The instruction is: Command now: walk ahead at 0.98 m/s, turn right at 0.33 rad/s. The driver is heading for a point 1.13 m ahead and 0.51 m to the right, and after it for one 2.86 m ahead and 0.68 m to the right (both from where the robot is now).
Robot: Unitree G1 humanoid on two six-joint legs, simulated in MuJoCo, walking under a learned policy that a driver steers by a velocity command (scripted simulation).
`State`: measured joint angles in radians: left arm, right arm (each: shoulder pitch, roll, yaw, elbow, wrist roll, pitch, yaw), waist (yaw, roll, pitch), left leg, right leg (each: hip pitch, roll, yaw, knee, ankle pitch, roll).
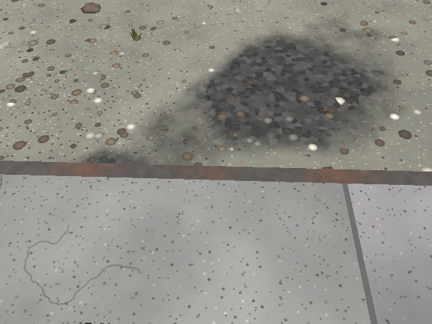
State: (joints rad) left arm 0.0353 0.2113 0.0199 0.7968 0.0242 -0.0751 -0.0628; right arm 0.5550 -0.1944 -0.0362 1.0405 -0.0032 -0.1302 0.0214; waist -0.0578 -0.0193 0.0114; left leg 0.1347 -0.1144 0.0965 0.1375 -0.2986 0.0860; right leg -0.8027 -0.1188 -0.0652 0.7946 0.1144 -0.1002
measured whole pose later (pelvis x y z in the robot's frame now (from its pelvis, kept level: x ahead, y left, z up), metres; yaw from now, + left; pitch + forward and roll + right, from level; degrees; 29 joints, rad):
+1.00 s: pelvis +0.90 -0.23 -0.03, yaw -50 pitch +1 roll +2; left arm -0.08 0.30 0.01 0.60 0.03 -0.02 -0.09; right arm 0.54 -0.26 -0.03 0.93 -0.03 -0.09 -0.02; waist -0.07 -0.04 0.05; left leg 0.26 0.02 0.34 0.32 -0.45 -0.08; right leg -0.68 0.02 -0.17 0.75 -0.07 -0.20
